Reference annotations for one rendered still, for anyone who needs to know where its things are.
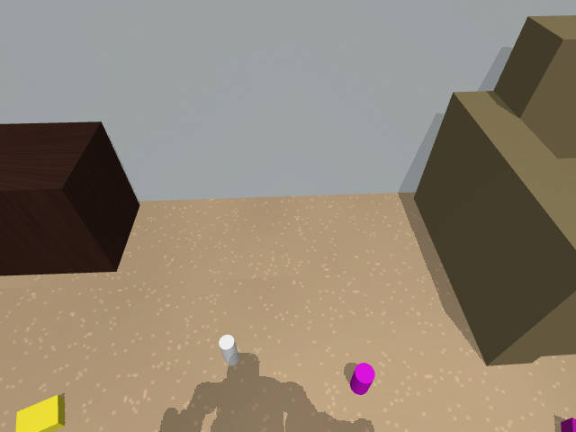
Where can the sofa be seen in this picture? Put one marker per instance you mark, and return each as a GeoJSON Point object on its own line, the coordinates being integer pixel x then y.
{"type": "Point", "coordinates": [498, 198]}

